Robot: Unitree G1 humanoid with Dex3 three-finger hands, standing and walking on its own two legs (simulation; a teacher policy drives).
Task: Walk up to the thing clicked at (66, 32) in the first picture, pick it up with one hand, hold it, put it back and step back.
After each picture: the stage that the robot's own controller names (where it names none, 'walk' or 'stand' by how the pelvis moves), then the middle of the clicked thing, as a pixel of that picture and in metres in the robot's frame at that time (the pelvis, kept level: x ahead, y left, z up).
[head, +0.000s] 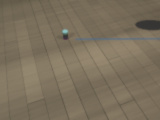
stand; (65, 34) +1.51 +0.22 -0.72
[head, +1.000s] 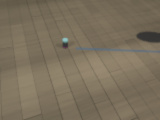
walk; (65, 43) +1.39 +0.15 -0.71
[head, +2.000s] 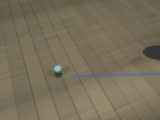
walk; (58, 71) +0.91 +0.20 -0.72
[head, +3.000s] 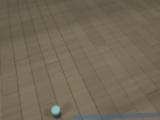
walk; (56, 112) +0.53 +0.23 -0.70
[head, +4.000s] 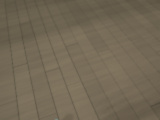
stand; out of the picture +0.40 +0.22 -0.72
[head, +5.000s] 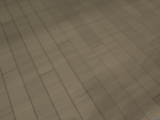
stand; out of the picture +0.29 +0.15 -0.70
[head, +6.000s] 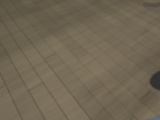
stand; out of the picture +0.29 +0.21 -0.71
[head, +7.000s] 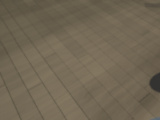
stand; out of the picture +0.28 +0.21 -0.72
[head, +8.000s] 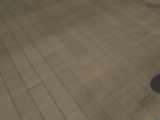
stand; out of the picture +0.28 +0.21 -0.72
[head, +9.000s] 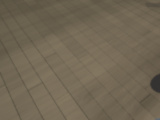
stand; out of the picture +0.27 +0.21 -0.72
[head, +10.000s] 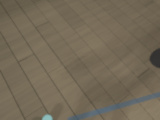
go down; out of the picture +0.30 +0.21 -0.63
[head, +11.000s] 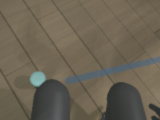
go down; (39, 81) +0.36 +0.21 -0.32
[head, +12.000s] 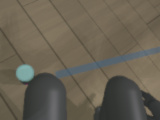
close in; (26, 75) +0.36 +0.22 -0.27
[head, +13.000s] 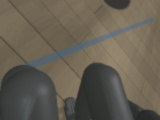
close; out of the picture +0.34 +0.24 -0.22
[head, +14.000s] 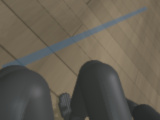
close; out of the picture +0.34 +0.25 -0.21
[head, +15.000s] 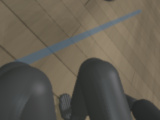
lift; out of the picture +0.34 +0.24 -0.20
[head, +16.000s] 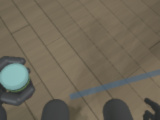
lift; (19, 83) +0.31 +0.20 +0.01
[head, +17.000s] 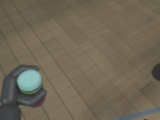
lift; (32, 89) +0.31 +0.18 +0.02
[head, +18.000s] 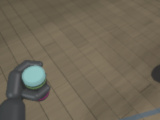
hold; (37, 84) +0.32 +0.17 +0.03
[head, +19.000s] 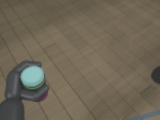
hold; (35, 84) +0.32 +0.17 +0.03
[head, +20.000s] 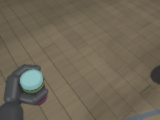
crouch; (34, 88) +0.32 +0.18 +0.02
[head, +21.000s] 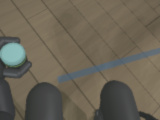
lower; (16, 60) +0.39 +0.22 -0.07
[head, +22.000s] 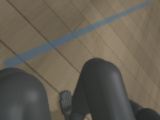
lower; out of the picture +0.39 +0.28 -0.20
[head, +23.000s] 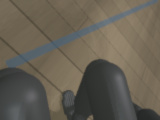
lower; out of the picture +0.36 +0.28 -0.20
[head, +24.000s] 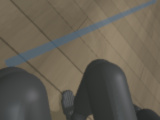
lower; out of the picture +0.36 +0.28 -0.20
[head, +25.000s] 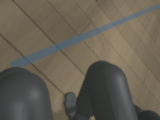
lower; out of the picture +0.35 +0.27 -0.19
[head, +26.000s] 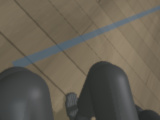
open; out of the picture +0.35 +0.27 -0.22
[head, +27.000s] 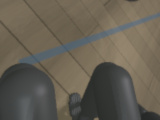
rise; out of the picture +0.34 +0.26 -0.22
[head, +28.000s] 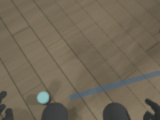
walk; (44, 98) +0.35 +0.22 -0.50
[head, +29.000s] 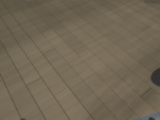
stand; out of the picture +0.31 +0.22 -0.66
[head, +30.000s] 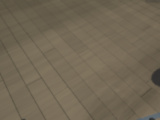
stand; out of the picture +0.30 +0.22 -0.67
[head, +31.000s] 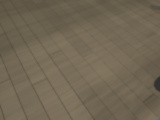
stand; out of the picture +0.31 +0.20 -0.70
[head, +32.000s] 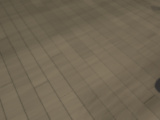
stand; out of the picture +0.31 +0.21 -0.72
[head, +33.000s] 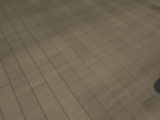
stand; out of the picture +0.29 +0.23 -0.73
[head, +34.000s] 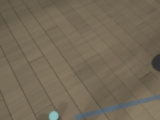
walk; (54, 117) +0.34 +0.17 -0.70
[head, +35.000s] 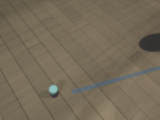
walk; (53, 91) +0.56 +0.22 -0.70
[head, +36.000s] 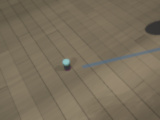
stand; (66, 65) +0.91 +0.24 -0.70
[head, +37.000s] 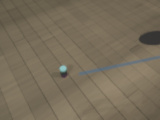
stand; (63, 71) +0.90 +0.21 -0.72
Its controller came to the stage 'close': yes
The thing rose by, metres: 0.75
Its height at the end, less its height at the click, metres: +0.00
